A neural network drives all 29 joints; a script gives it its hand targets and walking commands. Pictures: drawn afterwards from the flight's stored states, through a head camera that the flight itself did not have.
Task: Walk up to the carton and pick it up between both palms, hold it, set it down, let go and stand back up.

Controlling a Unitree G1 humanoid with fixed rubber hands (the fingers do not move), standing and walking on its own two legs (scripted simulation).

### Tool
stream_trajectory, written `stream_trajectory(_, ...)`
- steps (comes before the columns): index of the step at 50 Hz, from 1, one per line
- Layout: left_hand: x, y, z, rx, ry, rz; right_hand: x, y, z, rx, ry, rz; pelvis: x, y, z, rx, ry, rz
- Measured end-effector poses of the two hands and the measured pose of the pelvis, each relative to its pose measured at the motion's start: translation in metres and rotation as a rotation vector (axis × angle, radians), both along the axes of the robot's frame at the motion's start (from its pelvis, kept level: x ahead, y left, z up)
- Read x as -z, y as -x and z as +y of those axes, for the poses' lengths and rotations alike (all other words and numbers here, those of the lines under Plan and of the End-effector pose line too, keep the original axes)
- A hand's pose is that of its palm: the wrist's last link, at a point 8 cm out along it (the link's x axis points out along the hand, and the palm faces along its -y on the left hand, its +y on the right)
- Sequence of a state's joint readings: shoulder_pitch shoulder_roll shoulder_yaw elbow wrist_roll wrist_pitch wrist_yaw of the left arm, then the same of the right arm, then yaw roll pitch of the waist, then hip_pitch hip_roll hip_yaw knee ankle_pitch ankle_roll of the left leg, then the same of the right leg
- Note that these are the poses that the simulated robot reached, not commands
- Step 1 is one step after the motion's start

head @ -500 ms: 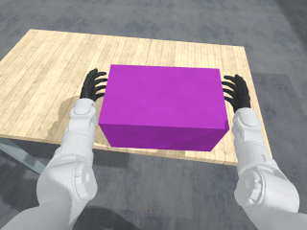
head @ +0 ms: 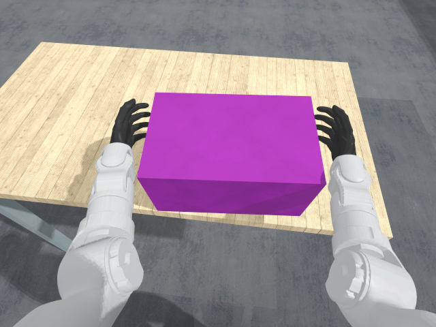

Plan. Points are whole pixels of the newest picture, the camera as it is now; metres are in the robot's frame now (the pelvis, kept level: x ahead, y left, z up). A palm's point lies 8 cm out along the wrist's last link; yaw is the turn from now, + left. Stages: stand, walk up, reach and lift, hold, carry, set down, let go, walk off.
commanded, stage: set down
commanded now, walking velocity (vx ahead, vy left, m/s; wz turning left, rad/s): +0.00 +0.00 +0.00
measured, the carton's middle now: (230, 156) +0.44 +0.01 +0.01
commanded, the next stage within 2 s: none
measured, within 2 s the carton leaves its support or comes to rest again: rests again in 0.34 s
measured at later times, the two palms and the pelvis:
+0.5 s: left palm (125, 140) +0.43 +0.22 +0.06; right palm (334, 154) +0.42 -0.20 +0.04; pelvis -0.01 +0.00 -0.01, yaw -2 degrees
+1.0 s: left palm (111, 151) +0.41 +0.24 +0.06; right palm (373, 152) +0.42 -0.27 +0.06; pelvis -0.05 -0.01 -0.03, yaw -3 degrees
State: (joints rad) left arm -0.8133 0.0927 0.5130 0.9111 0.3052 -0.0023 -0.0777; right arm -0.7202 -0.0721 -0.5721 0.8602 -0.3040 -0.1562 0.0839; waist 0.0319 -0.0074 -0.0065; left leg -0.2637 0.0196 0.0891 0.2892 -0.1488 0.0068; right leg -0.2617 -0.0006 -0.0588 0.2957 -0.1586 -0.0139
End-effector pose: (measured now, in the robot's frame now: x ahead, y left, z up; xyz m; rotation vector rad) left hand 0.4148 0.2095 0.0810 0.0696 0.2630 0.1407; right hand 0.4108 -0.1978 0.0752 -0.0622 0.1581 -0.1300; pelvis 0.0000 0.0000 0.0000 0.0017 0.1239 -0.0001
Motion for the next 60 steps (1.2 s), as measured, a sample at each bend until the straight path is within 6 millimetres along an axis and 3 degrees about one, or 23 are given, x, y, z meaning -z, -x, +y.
stream_trajectory(13, -0.002, 0.001, 0.0, 0.004, -0.021, -0.023, 0.001, 0.001, -0.002, -0.015, -0.019, -0.007, 0.001, 0.004, -0.002, 0.002, 0.001, 0.015)
stream_trajectory(19, 0.0, -0.012, 0.002, 0.005, -0.022, -0.044, 0.018, -0.003, -0.005, -0.05, -0.001, 0.121, 0.004, 0.005, -0.001, 0.017, 0.005, 0.092)
stream_trajectory(28, 0.031, -0.018, 0.006, 0.001, -0.05, 0.019, 0.037, -0.021, -0.001, -0.037, -0.019, 0.145, 0.017, 0.007, 0.006, 0.032, 0.025, 0.241)
stream_trajectory(35, 0.038, -0.014, 0.003, 0.001, -0.044, -0.003, 0.039, -0.027, -0.009, -0.029, -0.03, 0.129, 0.023, 0.015, 0.006, 0.052, 0.024, 0.282)
stream_trajectory(49, 0.025, 0.005, 0.028, -0.072, -0.041, -0.004, 0.017, -0.007, -0.067, 0.026, -0.009, 0.127, 0.033, 0.044, -0.006, 0.044, 0.007, 0.325)
stream_trajectory(54, 0.019, 0.004, 0.034, -0.095, -0.054, -0.027, 0.011, -0.011, -0.066, 0.007, -0.013, 0.118, 0.04, 0.05, -0.012, 0.028, 0.005, 0.349)
stream_trajectory(60, 0.022, 0.0, 0.038, -0.088, -0.057, -0.03, 0.017, -0.017, -0.058, 0.0, -0.025, 0.125, 0.044, 0.051, -0.016, 0.012, 0.01, 0.351)
